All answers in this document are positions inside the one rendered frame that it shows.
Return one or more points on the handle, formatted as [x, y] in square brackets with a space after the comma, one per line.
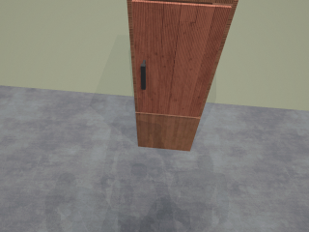
[143, 75]

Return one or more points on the cupboard door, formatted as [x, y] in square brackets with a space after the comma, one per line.
[179, 43]

